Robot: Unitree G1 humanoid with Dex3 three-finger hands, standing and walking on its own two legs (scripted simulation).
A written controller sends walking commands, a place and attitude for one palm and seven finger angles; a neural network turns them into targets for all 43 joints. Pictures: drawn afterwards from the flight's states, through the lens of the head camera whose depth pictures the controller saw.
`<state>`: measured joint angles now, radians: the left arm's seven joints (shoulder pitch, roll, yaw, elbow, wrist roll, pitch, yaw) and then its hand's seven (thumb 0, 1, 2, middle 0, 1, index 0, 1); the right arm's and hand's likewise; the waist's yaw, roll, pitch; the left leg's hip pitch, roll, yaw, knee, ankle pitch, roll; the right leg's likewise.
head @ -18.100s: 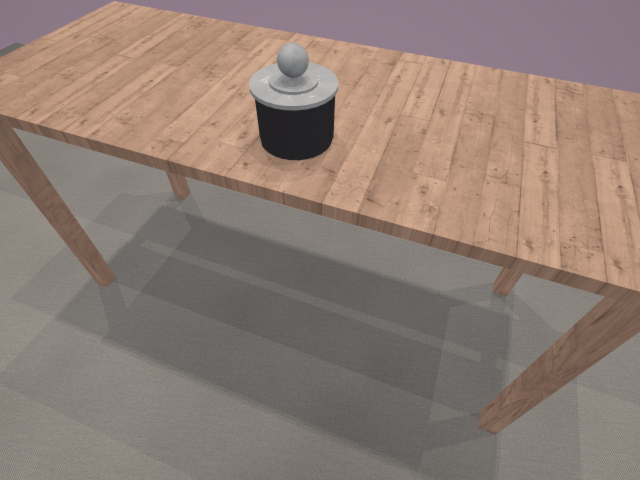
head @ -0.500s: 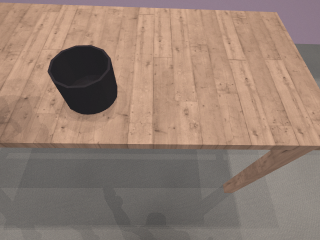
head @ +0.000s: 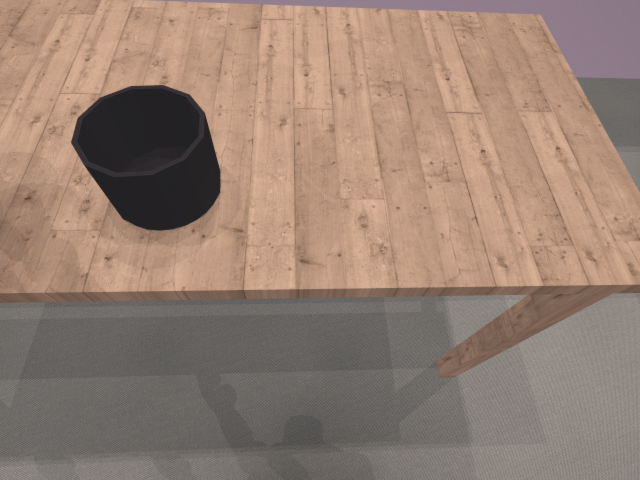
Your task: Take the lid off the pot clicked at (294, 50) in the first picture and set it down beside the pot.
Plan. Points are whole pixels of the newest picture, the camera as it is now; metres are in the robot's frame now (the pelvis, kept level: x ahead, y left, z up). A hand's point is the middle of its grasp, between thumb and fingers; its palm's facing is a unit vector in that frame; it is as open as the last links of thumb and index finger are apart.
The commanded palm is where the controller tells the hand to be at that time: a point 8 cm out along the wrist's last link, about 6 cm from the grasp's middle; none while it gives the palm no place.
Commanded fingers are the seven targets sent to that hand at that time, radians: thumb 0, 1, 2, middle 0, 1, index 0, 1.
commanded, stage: lower the lid onto the table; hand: left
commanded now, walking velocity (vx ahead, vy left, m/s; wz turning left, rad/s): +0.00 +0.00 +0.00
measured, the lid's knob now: out of the picture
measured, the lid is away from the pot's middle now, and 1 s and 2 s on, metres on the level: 0.22 0.22 0.22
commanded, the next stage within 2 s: none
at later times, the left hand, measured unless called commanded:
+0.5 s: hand out of the picture +0.47 +0.36 +0.24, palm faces -0.26 -0.35 -0.90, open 7.5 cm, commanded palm +0.53 +0.38 +0.31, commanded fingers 0.00 0.64 0.96 -0.76 -1.11 -0.81 -1.12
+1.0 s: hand out of the picture +0.48 +0.36 +0.20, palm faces -0.32 -0.34 -0.89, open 7.5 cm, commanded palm +0.54 +0.38 +0.28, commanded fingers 0.00 0.64 0.96 -0.76 -1.11 -0.81 -1.12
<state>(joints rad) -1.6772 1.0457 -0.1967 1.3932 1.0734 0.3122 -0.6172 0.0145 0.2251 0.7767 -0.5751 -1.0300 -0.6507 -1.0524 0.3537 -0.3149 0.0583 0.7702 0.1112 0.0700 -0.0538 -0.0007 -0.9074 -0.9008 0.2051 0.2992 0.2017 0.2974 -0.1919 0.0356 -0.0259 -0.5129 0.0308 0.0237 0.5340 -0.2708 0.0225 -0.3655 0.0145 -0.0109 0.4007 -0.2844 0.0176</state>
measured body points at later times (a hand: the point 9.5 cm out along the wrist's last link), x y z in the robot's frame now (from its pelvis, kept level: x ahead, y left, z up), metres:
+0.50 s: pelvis +0.00 +0.00 +0.00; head +0.10 +0.01 +0.44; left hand +0.48 +0.38 +0.29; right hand -0.03 -0.27 -0.12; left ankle -0.02 +0.10 -0.74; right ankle -0.07 -0.13 -0.74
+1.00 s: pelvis -0.01 +0.01 -0.01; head +0.10 +0.02 +0.43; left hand +0.49 +0.38 +0.25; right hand -0.05 -0.27 -0.12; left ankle -0.02 +0.10 -0.74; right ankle -0.07 -0.13 -0.73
